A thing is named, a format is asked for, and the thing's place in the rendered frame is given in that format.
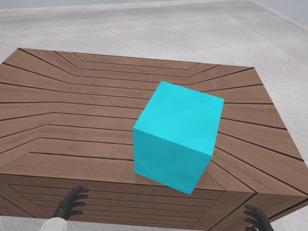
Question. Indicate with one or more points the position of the left robot hand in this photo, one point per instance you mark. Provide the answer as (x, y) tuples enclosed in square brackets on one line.
[(64, 208)]

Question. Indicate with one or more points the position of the robot left forearm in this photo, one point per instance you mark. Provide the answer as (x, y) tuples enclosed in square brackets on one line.
[(55, 224)]

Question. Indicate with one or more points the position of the pedestal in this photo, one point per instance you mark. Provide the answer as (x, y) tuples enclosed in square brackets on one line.
[(67, 118)]

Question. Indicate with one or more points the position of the carton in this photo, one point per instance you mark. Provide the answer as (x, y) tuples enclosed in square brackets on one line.
[(175, 135)]

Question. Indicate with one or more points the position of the right robot hand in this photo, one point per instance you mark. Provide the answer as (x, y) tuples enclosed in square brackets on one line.
[(262, 222)]

